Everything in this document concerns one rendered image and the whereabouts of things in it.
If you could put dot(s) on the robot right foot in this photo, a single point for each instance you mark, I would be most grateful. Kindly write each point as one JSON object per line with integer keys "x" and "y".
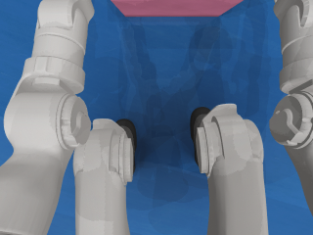
{"x": 195, "y": 122}

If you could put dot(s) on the robot right forearm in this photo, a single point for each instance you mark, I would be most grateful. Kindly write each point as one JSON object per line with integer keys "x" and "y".
{"x": 296, "y": 33}

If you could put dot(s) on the left robot upper arm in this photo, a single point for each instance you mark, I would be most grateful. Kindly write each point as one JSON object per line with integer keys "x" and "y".
{"x": 44, "y": 128}

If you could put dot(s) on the robot left forearm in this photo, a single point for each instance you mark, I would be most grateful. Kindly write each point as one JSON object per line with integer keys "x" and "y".
{"x": 56, "y": 62}

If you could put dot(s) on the left robot thigh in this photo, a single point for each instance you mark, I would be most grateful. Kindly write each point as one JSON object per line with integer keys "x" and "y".
{"x": 100, "y": 187}

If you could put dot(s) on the right robot upper arm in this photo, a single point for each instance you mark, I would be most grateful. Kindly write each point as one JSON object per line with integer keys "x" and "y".
{"x": 292, "y": 126}

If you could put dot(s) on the carton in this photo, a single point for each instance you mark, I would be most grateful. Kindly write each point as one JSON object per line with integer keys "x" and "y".
{"x": 174, "y": 8}

